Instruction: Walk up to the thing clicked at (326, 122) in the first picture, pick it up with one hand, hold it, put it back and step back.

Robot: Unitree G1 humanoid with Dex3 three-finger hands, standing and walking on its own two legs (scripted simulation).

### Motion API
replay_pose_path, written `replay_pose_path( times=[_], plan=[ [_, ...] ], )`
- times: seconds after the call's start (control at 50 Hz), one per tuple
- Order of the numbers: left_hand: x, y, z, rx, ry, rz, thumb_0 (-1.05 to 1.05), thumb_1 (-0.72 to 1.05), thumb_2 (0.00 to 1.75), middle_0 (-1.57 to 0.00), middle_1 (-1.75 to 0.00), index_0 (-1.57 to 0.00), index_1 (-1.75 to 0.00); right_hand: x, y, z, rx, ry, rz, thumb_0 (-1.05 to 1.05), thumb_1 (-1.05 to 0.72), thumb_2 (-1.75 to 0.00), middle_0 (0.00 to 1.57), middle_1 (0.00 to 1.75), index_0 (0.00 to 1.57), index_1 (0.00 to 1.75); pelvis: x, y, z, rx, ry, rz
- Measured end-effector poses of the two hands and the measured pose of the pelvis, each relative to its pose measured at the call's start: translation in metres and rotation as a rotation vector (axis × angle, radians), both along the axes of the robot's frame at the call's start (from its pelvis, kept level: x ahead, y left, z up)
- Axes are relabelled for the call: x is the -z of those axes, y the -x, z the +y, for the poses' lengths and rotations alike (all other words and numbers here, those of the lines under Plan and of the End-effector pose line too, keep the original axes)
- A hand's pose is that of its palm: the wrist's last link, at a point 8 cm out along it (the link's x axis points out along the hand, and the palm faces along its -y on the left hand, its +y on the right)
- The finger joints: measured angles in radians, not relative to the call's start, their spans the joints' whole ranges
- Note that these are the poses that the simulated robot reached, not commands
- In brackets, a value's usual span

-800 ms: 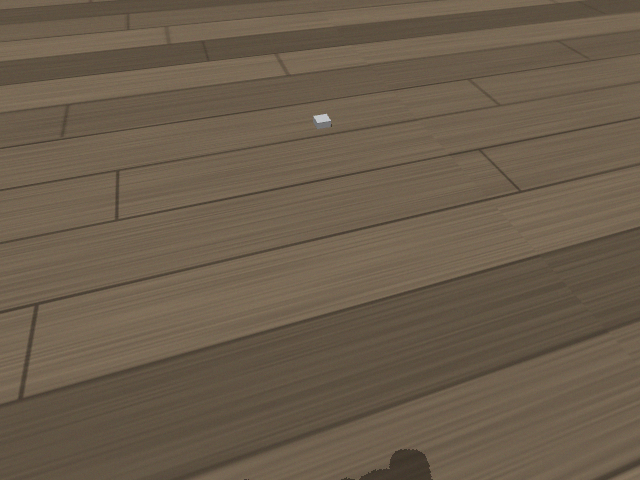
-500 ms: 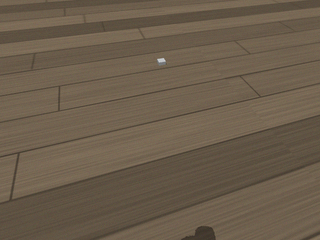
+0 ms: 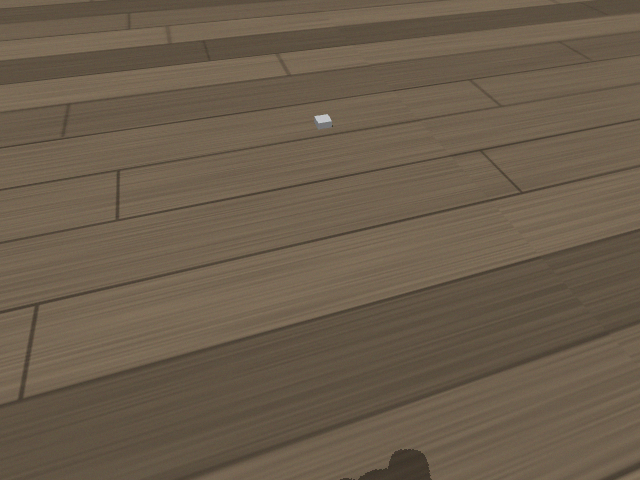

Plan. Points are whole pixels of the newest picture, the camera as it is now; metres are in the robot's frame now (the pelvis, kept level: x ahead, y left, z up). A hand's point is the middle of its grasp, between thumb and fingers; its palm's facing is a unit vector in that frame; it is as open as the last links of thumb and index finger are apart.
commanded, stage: stand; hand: left
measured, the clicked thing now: (323, 121) +2.03 +0.01 -0.76
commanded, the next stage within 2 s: walk up in 0.32 s
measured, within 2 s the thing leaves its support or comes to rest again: neither
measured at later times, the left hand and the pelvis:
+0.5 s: hand out of the picture +0.08 +0.28 -0.16, palm faces +0.01 -0.94 -0.34, open 7.4 cm; pelvis +0.02 +0.01 -0.01, yaw +0 degrees
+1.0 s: hand (194, 298) +0.45 +0.24 -0.16, palm faces -0.18 -0.93 -0.32, open 7.4 cm; pelvis +0.27 +0.00 -0.04, yaw -4 degrees
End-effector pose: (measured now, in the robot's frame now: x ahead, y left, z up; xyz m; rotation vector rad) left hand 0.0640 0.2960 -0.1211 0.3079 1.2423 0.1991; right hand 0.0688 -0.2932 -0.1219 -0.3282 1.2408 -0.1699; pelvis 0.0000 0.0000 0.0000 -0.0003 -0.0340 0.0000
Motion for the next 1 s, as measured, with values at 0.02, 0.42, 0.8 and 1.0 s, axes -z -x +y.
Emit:
replay_pose_path(
  times=[0.02,0.42,0.8,1.0],
  plan=[
    [0.000,0.000,0.000,0.000,0.000,-0.001,0.00,0.90,0.90,-0.20,-0.30,-0.20,-0.30,0.000,-0.001,0.000,0.000,0.000,-0.001,0.01,-0.91,-0.90,0.20,0.30,0.21,0.30,0.000,0.000,0.000,0.000,0.000,0.000],
    [-0.003,-0.006,0.013,0.007,0.013,-0.046,0.00,0.90,0.90,-0.20,-0.30,-0.21,-0.30,-0.005,-0.011,-0.010,-0.009,-0.001,-0.058,0.01,-0.91,-0.90,0.20,0.30,0.21,0.30,0.005,-0.011,0.002,0.015,0.006,0.028],
    [0.000,-0.162,0.067,0.131,0.016,-0.046,0.01,0.90,0.90,-0.20,-0.30,-0.20,-0.30,-0.035,-0.072,-0.003,0.103,0.105,-0.066,0.00,-0.91,-0.90,0.20,0.30,0.21,0.30,0.006,-0.140,0.036,0.073,-0.010,0.012],
    [0.005,-0.384,-0.005,0.255,0.039,-0.228,0.01,0.90,0.90,-0.20,-0.30,-0.20,-0.30,0.015,-0.130,-0.022,0.179,0.047,0.109,0.01,-0.90,-0.90,0.20,0.30,0.21,0.30,0.037,-0.266,0.004,0.077,-0.002,0.021]
  ],
)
